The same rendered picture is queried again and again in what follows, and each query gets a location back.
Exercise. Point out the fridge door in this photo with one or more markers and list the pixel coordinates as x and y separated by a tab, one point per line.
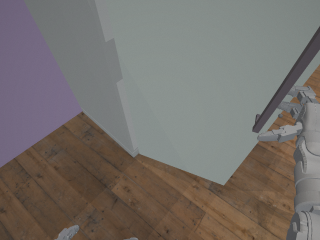
197	72

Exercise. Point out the right robot forearm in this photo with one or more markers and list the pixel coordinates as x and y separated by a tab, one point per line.
307	172

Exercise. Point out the right robot upper arm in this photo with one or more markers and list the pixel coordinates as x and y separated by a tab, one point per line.
304	225

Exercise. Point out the robot left hand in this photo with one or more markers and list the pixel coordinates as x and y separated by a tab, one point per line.
67	234

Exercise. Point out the robot right hand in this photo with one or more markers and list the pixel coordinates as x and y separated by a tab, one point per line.
308	116

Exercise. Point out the handle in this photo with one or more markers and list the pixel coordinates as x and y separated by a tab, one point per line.
301	64

